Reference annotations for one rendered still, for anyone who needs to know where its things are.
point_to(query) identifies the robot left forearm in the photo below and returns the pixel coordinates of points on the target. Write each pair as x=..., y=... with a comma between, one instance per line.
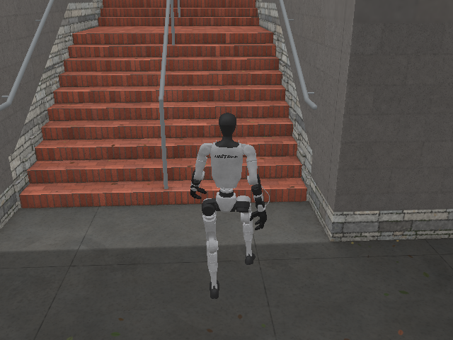
x=195, y=183

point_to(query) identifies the right robot foot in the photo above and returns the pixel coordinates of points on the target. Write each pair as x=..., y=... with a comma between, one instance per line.
x=249, y=259

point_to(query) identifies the right robot hand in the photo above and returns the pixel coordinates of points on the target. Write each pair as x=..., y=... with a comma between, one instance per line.
x=261, y=221

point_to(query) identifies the robot right upper arm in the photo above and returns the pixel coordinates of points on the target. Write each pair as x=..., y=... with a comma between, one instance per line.
x=251, y=160

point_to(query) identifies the robot right forearm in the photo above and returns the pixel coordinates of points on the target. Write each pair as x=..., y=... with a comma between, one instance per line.
x=258, y=196

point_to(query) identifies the left robot hand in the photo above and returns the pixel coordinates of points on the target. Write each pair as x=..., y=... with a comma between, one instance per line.
x=194, y=195

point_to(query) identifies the robot right shin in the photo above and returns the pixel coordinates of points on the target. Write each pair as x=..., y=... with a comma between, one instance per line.
x=248, y=235

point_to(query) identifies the robot left upper arm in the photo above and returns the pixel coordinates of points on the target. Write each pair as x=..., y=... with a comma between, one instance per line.
x=204, y=150

